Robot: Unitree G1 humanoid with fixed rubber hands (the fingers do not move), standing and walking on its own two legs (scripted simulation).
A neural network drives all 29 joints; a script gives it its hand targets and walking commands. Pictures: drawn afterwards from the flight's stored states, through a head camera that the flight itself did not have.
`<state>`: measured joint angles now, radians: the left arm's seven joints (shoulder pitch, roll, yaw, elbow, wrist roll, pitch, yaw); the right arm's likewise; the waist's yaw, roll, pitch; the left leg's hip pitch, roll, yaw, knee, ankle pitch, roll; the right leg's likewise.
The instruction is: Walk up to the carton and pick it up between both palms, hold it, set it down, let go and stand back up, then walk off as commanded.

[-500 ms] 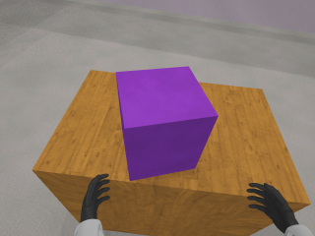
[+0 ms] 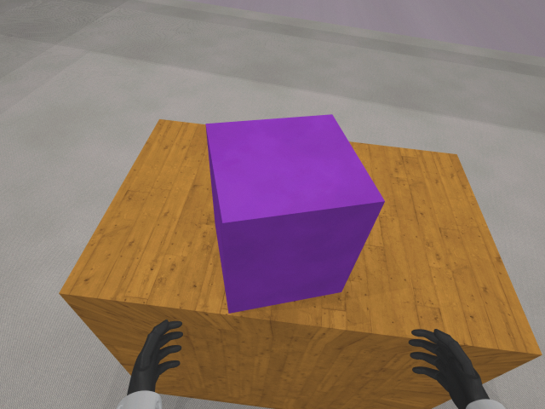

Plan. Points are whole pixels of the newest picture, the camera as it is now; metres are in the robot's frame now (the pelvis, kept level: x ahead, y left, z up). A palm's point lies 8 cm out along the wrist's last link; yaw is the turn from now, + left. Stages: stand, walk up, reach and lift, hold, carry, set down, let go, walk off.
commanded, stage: set down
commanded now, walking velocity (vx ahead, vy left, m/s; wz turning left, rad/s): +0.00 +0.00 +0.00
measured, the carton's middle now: (279, 215) +0.43 +0.02 +0.04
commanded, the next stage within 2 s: let go in 0.78 s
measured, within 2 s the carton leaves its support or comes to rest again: neither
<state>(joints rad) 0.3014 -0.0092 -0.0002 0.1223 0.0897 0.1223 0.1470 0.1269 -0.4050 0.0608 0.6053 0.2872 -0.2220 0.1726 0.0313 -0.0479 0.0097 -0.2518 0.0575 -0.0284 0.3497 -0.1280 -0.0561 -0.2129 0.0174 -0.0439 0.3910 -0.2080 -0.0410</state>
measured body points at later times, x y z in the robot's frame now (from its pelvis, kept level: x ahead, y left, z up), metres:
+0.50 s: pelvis +0.01 +0.01 +0.00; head +0.04 +0.03 +0.45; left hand +0.19 +0.22 -0.07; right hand +0.21 -0.22 -0.07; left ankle +0.03 +0.16 -0.74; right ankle +0.00 -0.10 -0.74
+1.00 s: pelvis +0.02 +0.01 +0.00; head +0.05 +0.02 +0.45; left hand +0.20 +0.23 -0.07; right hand +0.20 -0.21 -0.09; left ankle +0.03 +0.16 -0.74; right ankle +0.00 -0.10 -0.74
